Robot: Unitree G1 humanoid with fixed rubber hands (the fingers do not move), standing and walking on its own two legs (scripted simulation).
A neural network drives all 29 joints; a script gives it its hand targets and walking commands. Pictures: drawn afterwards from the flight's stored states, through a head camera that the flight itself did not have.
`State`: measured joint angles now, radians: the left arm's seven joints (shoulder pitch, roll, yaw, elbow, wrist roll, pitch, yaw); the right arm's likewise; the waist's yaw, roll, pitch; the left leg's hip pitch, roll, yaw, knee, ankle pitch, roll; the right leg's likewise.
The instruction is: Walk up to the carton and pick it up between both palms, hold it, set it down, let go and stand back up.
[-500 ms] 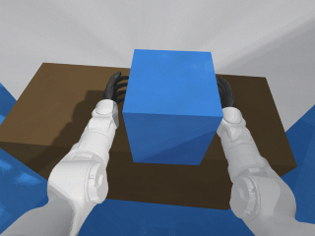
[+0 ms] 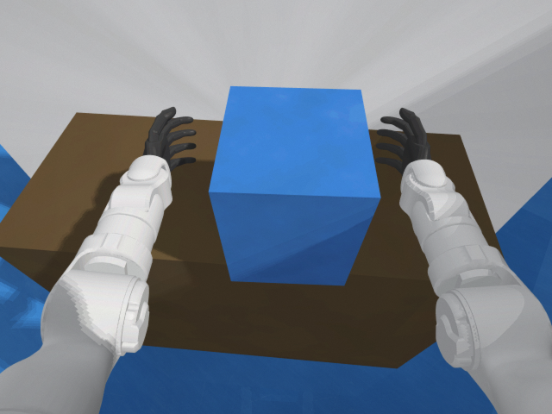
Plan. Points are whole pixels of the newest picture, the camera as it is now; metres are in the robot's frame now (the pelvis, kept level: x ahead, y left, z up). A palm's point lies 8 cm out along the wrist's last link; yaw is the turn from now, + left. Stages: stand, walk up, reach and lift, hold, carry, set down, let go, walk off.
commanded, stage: set down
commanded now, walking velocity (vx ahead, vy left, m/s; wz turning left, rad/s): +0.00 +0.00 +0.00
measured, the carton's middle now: (291, 192) +0.46 -0.02 +0.04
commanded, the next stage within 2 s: none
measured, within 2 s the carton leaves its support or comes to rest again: neither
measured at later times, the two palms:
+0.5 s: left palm (128, 112) +0.46 +0.19 +0.20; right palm (438, 119) +0.44 -0.20 +0.19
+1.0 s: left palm (122, 168) +0.41 +0.20 +0.15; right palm (441, 175) +0.39 -0.21 +0.15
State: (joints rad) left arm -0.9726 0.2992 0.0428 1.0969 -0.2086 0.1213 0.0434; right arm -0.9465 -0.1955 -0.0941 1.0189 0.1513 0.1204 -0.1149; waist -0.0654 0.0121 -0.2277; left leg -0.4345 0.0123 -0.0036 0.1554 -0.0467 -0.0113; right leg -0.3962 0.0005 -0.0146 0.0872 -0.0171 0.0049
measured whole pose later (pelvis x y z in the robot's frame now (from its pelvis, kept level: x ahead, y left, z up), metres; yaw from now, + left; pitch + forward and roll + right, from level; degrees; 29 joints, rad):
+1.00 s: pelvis -0.01 +0.00 +0.01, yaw +0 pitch +6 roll +0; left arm -0.79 0.33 0.12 0.68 -0.20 0.46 -0.01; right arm -0.73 -0.25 -0.05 0.63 0.25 0.39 -0.17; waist -0.04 -0.01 -0.09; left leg -0.18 0.01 0.01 0.13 -0.06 0.00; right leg -0.15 0.00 0.00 0.09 -0.04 0.00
